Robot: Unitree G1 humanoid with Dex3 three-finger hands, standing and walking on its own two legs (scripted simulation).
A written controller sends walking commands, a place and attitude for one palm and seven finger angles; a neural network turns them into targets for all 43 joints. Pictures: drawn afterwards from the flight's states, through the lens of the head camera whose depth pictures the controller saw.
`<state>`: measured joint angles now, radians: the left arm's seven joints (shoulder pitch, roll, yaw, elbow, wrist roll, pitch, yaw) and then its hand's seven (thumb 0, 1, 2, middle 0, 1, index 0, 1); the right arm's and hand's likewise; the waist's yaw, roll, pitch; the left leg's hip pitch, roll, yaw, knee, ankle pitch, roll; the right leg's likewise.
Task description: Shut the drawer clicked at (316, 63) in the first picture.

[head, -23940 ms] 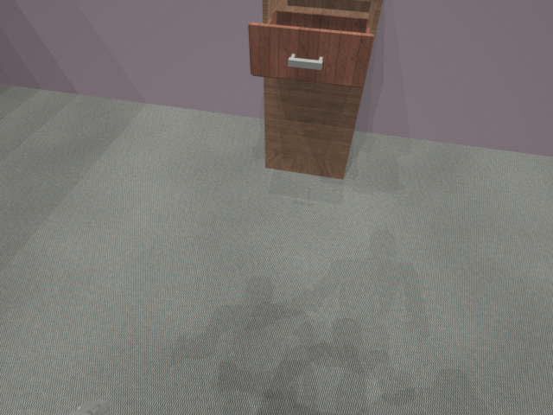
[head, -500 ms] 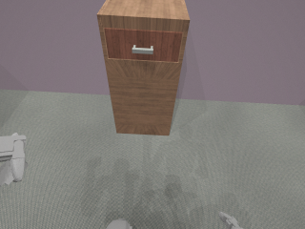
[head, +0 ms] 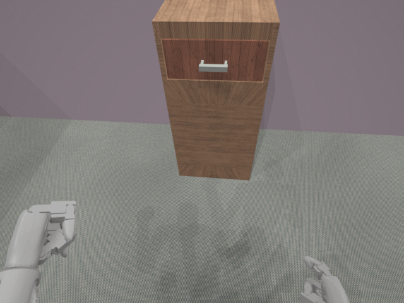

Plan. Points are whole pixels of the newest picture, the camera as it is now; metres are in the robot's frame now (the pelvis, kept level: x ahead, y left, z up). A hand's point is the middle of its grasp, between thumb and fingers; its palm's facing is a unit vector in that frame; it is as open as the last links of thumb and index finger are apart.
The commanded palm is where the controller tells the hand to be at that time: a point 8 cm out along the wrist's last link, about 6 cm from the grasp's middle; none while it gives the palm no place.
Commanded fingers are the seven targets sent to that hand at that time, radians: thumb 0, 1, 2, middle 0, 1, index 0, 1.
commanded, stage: let the arm hang, fingers relaxed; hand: left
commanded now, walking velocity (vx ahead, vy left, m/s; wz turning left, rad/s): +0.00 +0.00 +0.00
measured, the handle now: (213, 65) +0.90 +0.03 +0.01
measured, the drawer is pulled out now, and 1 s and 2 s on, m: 0.00 0.00 0.00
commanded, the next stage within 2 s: look to check the result in 1.02 s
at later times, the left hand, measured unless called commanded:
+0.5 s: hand out of the picture -0.06 +0.21 -0.16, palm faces +0.02 -0.97 -0.23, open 5.3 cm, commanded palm none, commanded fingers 0.00 0.90 0.90 -0.20 -0.30 -0.20 -0.30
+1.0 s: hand out of the picture -0.02 +0.17 -0.16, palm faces +0.03 -0.98 -0.17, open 7.3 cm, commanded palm none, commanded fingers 0.00 0.90 0.90 -0.20 -0.30 -0.20 -0.30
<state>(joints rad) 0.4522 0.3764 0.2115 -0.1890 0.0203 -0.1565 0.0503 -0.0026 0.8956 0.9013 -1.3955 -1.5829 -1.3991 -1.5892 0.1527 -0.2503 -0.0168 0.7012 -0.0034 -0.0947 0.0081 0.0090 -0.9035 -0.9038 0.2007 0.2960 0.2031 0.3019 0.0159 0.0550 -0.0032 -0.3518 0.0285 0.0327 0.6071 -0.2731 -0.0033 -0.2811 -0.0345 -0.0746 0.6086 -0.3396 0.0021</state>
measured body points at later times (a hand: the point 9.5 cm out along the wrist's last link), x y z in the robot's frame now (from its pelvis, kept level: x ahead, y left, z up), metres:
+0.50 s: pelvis -0.01 +0.02 +0.01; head +0.02 +0.02 +0.46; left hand -0.06 +0.26 -0.14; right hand -0.03 -0.20 -0.15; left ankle +0.02 +0.12 -0.73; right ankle -0.02 -0.12 -0.73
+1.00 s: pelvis -0.01 +0.01 +0.01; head +0.00 +0.01 +0.46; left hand -0.02 +0.22 -0.15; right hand -0.05 -0.19 -0.15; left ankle +0.02 +0.12 -0.73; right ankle -0.02 -0.12 -0.73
